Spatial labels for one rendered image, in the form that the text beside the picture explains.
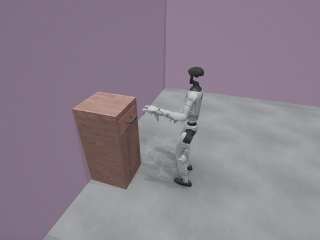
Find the left robot foot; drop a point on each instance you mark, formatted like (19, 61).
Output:
(181, 182)

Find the cabinet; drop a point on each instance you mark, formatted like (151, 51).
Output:
(112, 158)

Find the left robot forearm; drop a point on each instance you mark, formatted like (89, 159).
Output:
(171, 115)

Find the robot left hand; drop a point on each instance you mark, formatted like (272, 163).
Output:
(151, 109)

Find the drawer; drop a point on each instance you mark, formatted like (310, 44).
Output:
(122, 124)

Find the left robot upper arm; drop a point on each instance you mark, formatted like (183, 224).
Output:
(191, 100)

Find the robot left shin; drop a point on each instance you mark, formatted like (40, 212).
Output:
(182, 168)

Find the handle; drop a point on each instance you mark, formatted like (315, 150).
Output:
(132, 120)

